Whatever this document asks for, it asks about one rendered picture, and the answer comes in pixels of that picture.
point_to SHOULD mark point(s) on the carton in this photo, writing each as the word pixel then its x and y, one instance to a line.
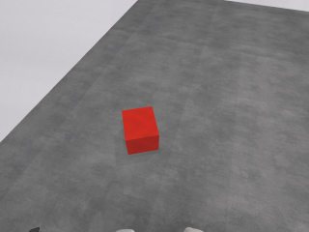
pixel 140 128

